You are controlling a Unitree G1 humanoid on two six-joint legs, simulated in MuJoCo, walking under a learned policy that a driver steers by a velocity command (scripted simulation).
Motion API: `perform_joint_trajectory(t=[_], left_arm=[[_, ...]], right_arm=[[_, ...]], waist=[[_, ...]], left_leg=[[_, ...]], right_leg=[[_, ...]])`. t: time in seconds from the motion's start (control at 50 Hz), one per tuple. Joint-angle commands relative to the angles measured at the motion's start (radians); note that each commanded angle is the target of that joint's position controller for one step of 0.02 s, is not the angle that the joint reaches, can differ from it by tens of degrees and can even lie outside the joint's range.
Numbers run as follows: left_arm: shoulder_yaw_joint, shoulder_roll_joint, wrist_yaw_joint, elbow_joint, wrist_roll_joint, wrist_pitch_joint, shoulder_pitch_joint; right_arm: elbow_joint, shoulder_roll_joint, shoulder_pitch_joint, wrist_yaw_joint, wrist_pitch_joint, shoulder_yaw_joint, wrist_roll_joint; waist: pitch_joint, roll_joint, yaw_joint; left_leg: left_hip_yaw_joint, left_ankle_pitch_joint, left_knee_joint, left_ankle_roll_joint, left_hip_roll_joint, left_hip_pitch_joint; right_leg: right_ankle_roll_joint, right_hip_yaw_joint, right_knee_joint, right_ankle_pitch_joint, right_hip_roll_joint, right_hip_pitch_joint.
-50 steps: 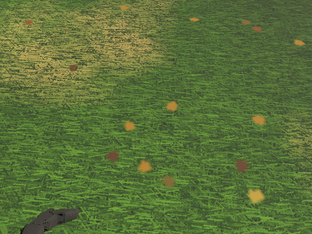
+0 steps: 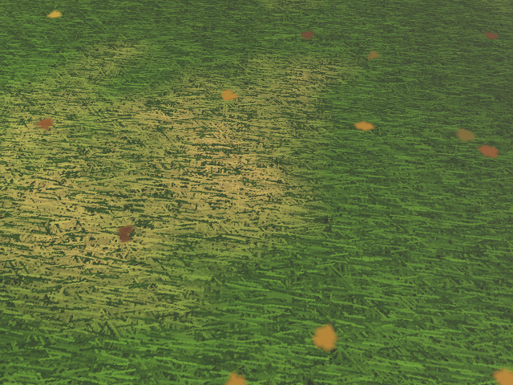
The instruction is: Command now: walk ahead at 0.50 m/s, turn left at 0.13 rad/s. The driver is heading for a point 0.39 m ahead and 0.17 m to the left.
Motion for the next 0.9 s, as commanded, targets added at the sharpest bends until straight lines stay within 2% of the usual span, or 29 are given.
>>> perform_joint_trajectory(t=[0.02, 0.08, 0.1, 0.12, 0.14, 0.16, 0.18, 0.2, 0.22, 0.24, 0.28, 0.34, 0.42, 0.48, 0.52, 0.56, 0.58, 0.6, 0.62, 0.64, 0.66, 0.68, 0.7, 0.72, 0.74, 0.76, 0.8, 0.84, 0.9], left_arm=[[0.012, 0.068, -0.016, -0.103, -0.005, -0.026, -0.134], [0.028, 0.111, -0.021, -0.088, -0.003, -0.038, -0.061], [0.045, 0.141, -0.015, -0.057, 0.0, -0.041, 0.046], [0.069, 0.195, -0.006, -0.018, 0.011, -0.042, 0.208], [0.093, 0.294, 0.004, -0.002, 0.03, -0.036, 0.334], [0.083, 0.251, 0.001, 0.011, 0.02, -0.026, 0.363], [0.06, 0.175, 0.003, 0.003, 0.013, -0.025, 0.3], [0.048, 0.139, 0.006, -0.003, 0.011, -0.025, 0.234], [0.039, 0.11, 0.004, -0.001, 0.012, -0.028, 0.17], [0.032, 0.081, 0.003, 0.001, 0.017, -0.034, 0.126], [0.036, 0.079, 0.002, 0.012, 0.023, -0.046, 0.087], [0.048, 0.107, 0.009, 0.038, 0.028, -0.056, 0.086], [0.058, 0.139, 0.024, 0.061, 0.024, -0.046, 0.105], [0.066, 0.161, 0.031, 0.084, 0.012, -0.03, 0.15], [0.07, 0.175, 0.032, 0.106, 0.0, -0.011, 0.175], [0.076, 0.201, 0.036, 0.115, -0.014, 0.004, 0.168], [0.079, 0.212, 0.039, 0.115, -0.022, 0.01, 0.151], [0.075, 0.204, 0.04, 0.113, -0.024, 0.016, 0.13], [0.064, 0.176, 0.039, 0.116, -0.008, 0.013, 0.167], [0.029, 0.069, 0.024, 0.094, 0.048, 0.002, 0.259], [0.01, 0.066, 0.009, 0.124, 0.016, -0.011, 0.327], [0.036, 0.15, 0.005, 0.128, -0.027, -0.009, 0.232], [0.032, 0.138, 0.011, 0.099, -0.035, -0.004, 0.151], [0.032, 0.128, 0.025, 0.107, -0.015, 0.006, 0.116], [0.037, 0.131, 0.037, 0.114, -0.002, 0.023, 0.122], [0.038, 0.124, 0.043, 0.124, 0.001, 0.041, 0.149], [0.033, 0.092, 0.055, 0.143, 0.006, 0.061, 0.185], [0.026, 0.076, 0.061, 0.147, 0.012, 0.068, 0.164], [0.027, 0.088, 0.057, 0.152, 0.01, 0.079, 0.118]], right_arm=[[-0.018, -0.178, 0.043, -0.01, 0.007, -0.042, 0.011], [-0.017, -0.2, 0.023, -0.019, 0.023, -0.053, 0.013], [-0.021, -0.192, 0.005, -0.02, 0.026, -0.049, 0.012], [-0.034, -0.145, 0.005, -0.019, 0.025, -0.032, -0.001], [-0.065, -0.042, 0.087, -0.015, 0.011, -0.001, -0.013], [-0.058, -0.042, 0.122, -0.012, -0.005, 0.003, 0.009], [-0.065, -0.149, 0.05, -0.011, -0.011, -0.027, 0.035], [-0.084, -0.157, -0.018, -0.013, -0.01, -0.033, 0.038], [-0.088, -0.142, -0.046, -0.016, -0.004, -0.035, 0.029], [-0.084, -0.13, -0.042, -0.019, 0.009, -0.042, 0.02], [-0.082, -0.08, -0.015, -0.016, 0.035, -0.038, 0.021], [-0.115, -0.062, -0.057, -0.017, 0.056, -0.039, 0.014], [-0.154, -0.042, -0.16, 0.007, 0.046, -0.031, 0.009], [-0.198, -0.028, -0.269, 0.025, 0.043, -0.021, 0.002], [-0.226, -0.03, -0.302, 0.034, 0.041, -0.022, -0.006], [-0.235, -0.058, -0.271, 0.04, 0.04, -0.034, -0.012], [-0.222, -0.085, -0.208, 0.041, 0.039, -0.047, -0.015], [-0.185, -0.122, -0.086, 0.038, 0.036, -0.069, -0.016], [-0.161, -0.189, 0.001, 0.02, 0.039, -0.092, -0.018], [-0.162, -0.279, 0.022, -0.004, 0.049, -0.1, -0.034], [-0.186, -0.234, 0.015, 0.002, 0.043, -0.073, -0.035], [-0.188, -0.178, -0.001, 0.011, 0.045, -0.061, -0.029], [-0.181, -0.155, -0.074, 0.012, 0.039, -0.054, -0.013], [-0.181, -0.118, -0.133, 0.011, 0.035, -0.043, -0.009], [-0.18, -0.094, -0.182, 0.007, 0.033, -0.034, -0.016], [-0.179, -0.095, -0.212, 0.008, 0.032, -0.034, -0.03], [-0.169, -0.098, -0.25, 0.005, 0.026, -0.035, -0.043], [-0.153, -0.101, -0.264, -0.005, 0.026, -0.036, -0.042], [-0.126, -0.099, -0.257, -0.017, 0.04, -0.032, -0.038]], waist=[[0.06, 0.09, 0.0], [0.019, 0.118, 0.062], [-0.043, 0.111, 0.123], [-0.178, 0.083, 0.192], [-0.35, -0.118, 0.193], [-0.44, -0.264, 0.192], [-0.28, -0.147, 0.199], [-0.171, -0.106, 0.18], [-0.095, -0.065, 0.15], [-0.051, -0.078, 0.12], [-0.022, -0.079, 0.084], [0.011, -0.036, 0.071], [0.037, -0.013, 0.101], [0.079, 0.015, 0.141], [0.081, 0.009, 0.14], [0.034, -0.029, 0.106], [-0.011, -0.046, 0.066], [-0.078, -0.027, -0.004], [-0.145, 0.039, -0.039], [-0.275, 0.304, 0.036], [-0.509, 0.277, 0.034], [-0.462, 0.137, -0.008], [-0.304, 0.124, 0.013], [-0.206, 0.063, 0.035], [-0.167, 0.068, 0.073], [-0.151, 0.095, 0.104], [-0.148, 0.117, 0.133], [-0.156, 0.129, 0.13], [-0.151, 0.144, 0.108]], left_leg=[[-0.161, 0.253, -0.029, 0.148, 0.296, -0.016], [-0.204, 0.364, 0.075, 0.122, 0.315, 0.023], [-0.179, 0.477, 0.192, 0.099, 0.274, -0.004], [-0.142, 0.426, 0.409, 0.066, 0.213, -0.12], [-0.06, 0.075, 0.784, -0.005, 0.074, -0.471], [-0.134, -0.364, 0.989, -0.025, 0.019, -0.657], [-0.178, -0.318, 1.071, -0.018, 0.082, -0.741], [-0.15, -0.229, 1.063, -0.013, 0.13, -0.754], [-0.138, -0.158, 1.018, -0.018, 0.161, -0.721], [-0.146, -0.104, 0.97, -0.021, 0.189, -0.675], [-0.138, -0.05, 0.944, -0.032, 0.206, -0.605], [-0.146, 0.05, 0.862, -0.048, 0.213, -0.658], [-0.097, 0.244, 0.619, -0.047, 0.199, -0.643], [-0.047, 0.271, 0.487, -0.031, 0.181, -0.635], [-0.02, 0.232, 0.424, -0.017, 0.151, -0.611], [0.005, 0.161, 0.393, 0.011, 0.104, -0.533], [0.02, 0.142, 0.37, 0.029, 0.071, -0.448], [0.032, 0.225, 0.293, 0.055, 0.033, -0.288], [-0.026, 0.51, 0.26, 0.082, 0.066, -0.076], [-0.337, 1.043, 0.399, 0.221, 0.329, 0.291], [-0.635, 1.015, 0.308, 0.394, 0.511, 0.396], [-0.516, 0.914, 0.259, 0.35, 0.444, 0.298], [-0.403, 0.785, 0.236, 0.296, 0.392, 0.178], [-0.347, 0.694, 0.194, 0.256, 0.353, 0.036], [-0.304, 0.64, 0.154, 0.236, 0.332, -0.092], [-0.274, 0.602, 0.117, 0.225, 0.314, -0.195], [-0.216, 0.583, 0.086, 0.225, 0.292, -0.282], [-0.18, 0.515, 0.074, 0.212, 0.272, -0.3], [-0.184, 0.231, 0.036, 0.188, 0.263, -0.308]], right_leg=[[-0.014, -0.003, -0.08, -0.015, 0.03, 0.019], [-0.042, -0.01, -0.13, -0.115, 0.06, 0.151], [-0.065, -0.034, -0.163, -0.118, 0.081, 0.315], [-0.107, 0.01, -0.115, -0.096, 0.02, 0.589], [-0.22, 0.345, -0.109, -0.155, -0.233, 0.989], [-0.299, 0.655, -0.255, -0.336, -0.331, 1.062], [-0.251, 0.548, -0.291, -0.437, -0.294, 0.939], [-0.215, 0.409, -0.316, -0.421, -0.258, 0.808], [-0.198, 0.311, -0.357, -0.355, -0.218, 0.681], [-0.183, 0.223, -0.394, -0.289, -0.183, 0.593], [-0.185, 0.117, -0.449, -0.193, -0.164, 0.497], [-0.199, -0.001, -0.483, -0.078, -0.164, 0.487], [-0.181, -0.139, -0.496, -0.024, -0.136, 0.519], [-0.175, -0.192, -0.479, 0.043, -0.152, 0.571], [-0.165, -0.209, -0.413, 0.227, -0.165, 0.625], [-0.143, -0.213, -0.307, 0.449, -0.175, 0.677], [-0.125, -0.214, -0.216, 0.544, -0.165, 0.69], [-0.094, -0.234, -0.06, 0.546, -0.126, 0.669], [-0.04, -0.254, 0.139, 0.372, -0.069, 0.546], [0.029, -0.249, 0.514, -0.513, 0.055, 0.19], [0.05, -0.026, 0.743, -0.822, 0.131, 0.093], [0.038, 0.051, 0.758, -0.763, 0.081, 0.085], [0.027, 0.02, 0.7, -0.701, 0.043, 0.017], [0.028, 0.012, 0.629, -0.639, 0.013, 0.025], [0.03, 0.022, 0.567, -0.583, -0.009, 0.105], [0.033, 0.019, 0.523, -0.543, -0.009, 0.194], [0.041, 0.004, 0.398, -0.509, 0.003, 0.283], [0.044, -0.001, 0.26, -0.45, 0.009, 0.331], [0.039, -0.01, 0.134, -0.341, 0.021, 0.386]])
